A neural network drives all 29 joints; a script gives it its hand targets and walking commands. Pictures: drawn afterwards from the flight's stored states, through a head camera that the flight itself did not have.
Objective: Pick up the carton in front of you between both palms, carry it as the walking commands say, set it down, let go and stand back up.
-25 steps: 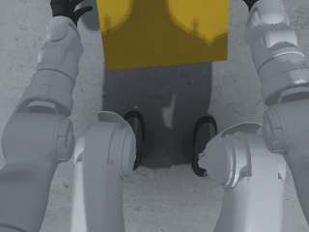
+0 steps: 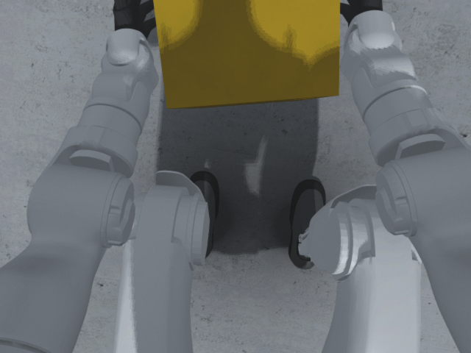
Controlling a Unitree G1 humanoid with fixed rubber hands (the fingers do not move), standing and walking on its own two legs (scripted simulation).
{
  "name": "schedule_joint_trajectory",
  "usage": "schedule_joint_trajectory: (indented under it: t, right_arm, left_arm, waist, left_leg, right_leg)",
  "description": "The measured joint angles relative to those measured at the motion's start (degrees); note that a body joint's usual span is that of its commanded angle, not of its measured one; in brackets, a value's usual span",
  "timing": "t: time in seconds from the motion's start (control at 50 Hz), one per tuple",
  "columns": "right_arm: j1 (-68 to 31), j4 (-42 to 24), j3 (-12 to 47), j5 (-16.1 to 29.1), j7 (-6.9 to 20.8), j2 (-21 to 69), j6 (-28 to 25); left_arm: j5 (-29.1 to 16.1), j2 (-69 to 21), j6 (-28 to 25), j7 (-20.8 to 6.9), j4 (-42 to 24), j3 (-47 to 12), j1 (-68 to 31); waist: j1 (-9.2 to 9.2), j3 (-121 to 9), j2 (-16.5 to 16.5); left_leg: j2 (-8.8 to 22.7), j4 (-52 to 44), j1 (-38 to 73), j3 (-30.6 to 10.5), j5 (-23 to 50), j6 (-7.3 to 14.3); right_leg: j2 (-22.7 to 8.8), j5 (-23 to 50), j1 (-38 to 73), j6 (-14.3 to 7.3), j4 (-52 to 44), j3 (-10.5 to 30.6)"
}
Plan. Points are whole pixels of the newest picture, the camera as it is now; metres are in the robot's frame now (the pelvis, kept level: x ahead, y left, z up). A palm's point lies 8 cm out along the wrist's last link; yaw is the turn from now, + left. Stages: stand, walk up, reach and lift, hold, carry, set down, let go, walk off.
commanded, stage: reach and lift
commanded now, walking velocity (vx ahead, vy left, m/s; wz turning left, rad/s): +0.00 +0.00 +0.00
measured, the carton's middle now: (246, 37) +0.52 +0.04 -0.25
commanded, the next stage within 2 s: none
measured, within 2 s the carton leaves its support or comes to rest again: leaves its support in 0.24 s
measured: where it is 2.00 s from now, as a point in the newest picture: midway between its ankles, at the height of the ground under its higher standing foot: (252, 234)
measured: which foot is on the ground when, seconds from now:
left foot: down 0.00-1.00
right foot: down 0.00-1.00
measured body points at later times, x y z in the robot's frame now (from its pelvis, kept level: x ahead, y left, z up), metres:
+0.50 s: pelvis +0.00 -0.01 +0.03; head +0.28 +0.00 +0.38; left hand +0.49 +0.19 -0.06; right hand +0.53 -0.11 -0.06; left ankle +0.13 +0.12 -0.34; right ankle +0.12 -0.13 -0.34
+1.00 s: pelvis +0.03 -0.01 +0.15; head +0.24 +0.00 +0.55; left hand +0.47 +0.18 +0.09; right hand +0.50 -0.12 +0.09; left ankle +0.12 +0.12 -0.34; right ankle +0.12 -0.13 -0.34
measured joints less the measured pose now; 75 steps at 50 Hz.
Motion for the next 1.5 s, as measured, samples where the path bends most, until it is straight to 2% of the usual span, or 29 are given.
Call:
schedule_joint_trajectory:
  t: [0.08,0.16,0.28,0.34,0.38,0.44,0.58,0.64,0.7,0.76,0.96,1.2,1.5]
  right_arm:
    - [-2.5,2.9,-0.3,-0.8,0.1,0.3,0.6]
    - [-3.2,2.6,-1.5,-2.1,-0.1,0.8,3.0]
    - [2.3,-4.7,0.3,0.3,-1.8,1.4,6.7]
    - [6.6,-9.9,-0.7,-0.1,-2.0,2.3,9.1]
    - [9.9,-13.2,-3.1,-1.9,-1.9,3.7,10.7]
    - [14.0,-15.9,-8.8,-6.6,-0.7,6.6,12.9]
    - [17.7,-16.8,-23.8,-21.1,2.6,13.7,16.9]
    - [19.2,-19.0,-26.5,-24.2,3.5,15.4,18.1]
    - [21.0,-21.8,-27.3,-25.1,4.0,16.5,18.9]
    - [23.2,-24.6,-26.9,-24.9,4.4,17.2,19.5]
    - [32.4,-32.5,-23.9,-22.6,4.3,19.2,21.5]
    - [42.3,-33.1,-23.3,-22.7,4.4,21.8,21.1]
    - [54.2,-35.1,-22.0,-23.9,5.3,24.2,19.9]
  left_arm:
    - [0.8,0.0,0.9,0.0,1.5,2.1,-1.4]
    - [1.7,0.4,3.7,-0.3,0.4,3.3,-1.5]
    - [0.3,0.8,8.0,0.3,-6.3,2.0,3.1]
    - [2.0,-0.6,10.2,0.8,-12.1,3.7,8.3]
    - [4.3,-2.2,11.9,0.6,-15.8,6.2,11.8]
    - [9.3,-5.4,14.6,-0.7,-19.1,11.6,15.9]
    - [22.0,-10.5,19.7,-4.9,-20.9,22.7,19.4]
    - [25.5,-11.7,20.9,-6.2,-22.4,24.7,20.3]
    - [27.3,-12.8,21.6,-6.9,-24.5,25.4,21.6]
    - [27.4,-13.6,22.1,-8.2,-27.0,25.0,23.3]
    - [25.9,-15.6,24.0,-8.1,-33.4,21.8,31.2]
    - [25.9,-17.3,23.7,-8.1,-32.9,19.7,40.3]
    - [27.4,-19.8,22.5,-8.6,-34.2,17.6,51.3]
  waist:
    - [0.0,0.2,0.0]
    - [-0.11,0.4,-0.2]
    - [-0.51,-1.1,-0.4]
    - [-0.84,-3.9,-0.4]
    - [-1.09,-6.9,-0.6]
    - [-1.01,-12.9,-1.3]
    - [-0.98,-23.3,-2.1]
    - [-1.31,-25.4,-1.9]
    - [-1.39,-26.5,-1.9]
    - [-1.38,-27.1,-1.8]
    - [-1.52,-29.2,-1.6]
    - [-2.12,-31.5,-1.6]
    - [-2.62,-29.7,-1.1]
  left_leg:
    - [0.2,0.3,-0.1,0.0,0.2,-0.2]
    - [0.3,1.5,-0.3,0.0,0.2,-0.5]
    - [-0.4,3.1,0.2,-0.7,-0.3,-1.1]
    - [-0.8,2.6,1.9,-1.0,-0.9,-1.3]
    - [-1.1,1.5,3.0,-1.2,-1.1,-1.5]
    - [-1.3,-1.1,4.4,-1.4,-1.2,-1.7]
    - [-1.9,-9.2,7.9,-2.1,0.2,-2.1]
    - [-2.3,-12.7,9.5,-2.6,1.2,-2.2]
    - [-2.4,-15.7,11.2,-2.9,1.8,-2.3]
    - [-2.3,-18.2,13.1,-3.0,2.1,-2.2]
    - [-1.9,-25.7,23.2,-3.0,1.3,-1.8]
    - [-1.7,-37.7,41.2,-3.2,1.2,-1.4]
    - [-1.4,-56.9,67.3,-3.4,4.6,-0.7]
  right_leg:
    - [0.3,0.5,-0.4,-0.2,0.3,0.0]
    - [0.6,0.6,-0.9,-0.4,1.7,0.1]
    - [1.5,1.7,0.0,0.0,3.0,0.2]
    - [2.6,-1.0,1.9,0.8,3.1,0.6]
    - [3.5,-1.5,3.1,1.8,2.0,1.1]
    - [4.3,-1.6,4.5,1.2,-0.5,1.4]
    - [4.2,-0.9,8.2,1.1,-8.3,1.2]
    - [4.6,-0.2,10.0,1.1,-11.6,1.1]
    - [4.7,0.3,11.8,0.8,-14.7,1.1]
    - [4.7,0.6,13.8,0.7,-17.3,1.1]
    - [4.6,0.0,23.8,0.6,-25.1,1.6]
    - [4.0,0.0,42.0,0.1,-37.2,1.9]
    - [3.4,3.5,68.2,-0.3,-56.5,2.6]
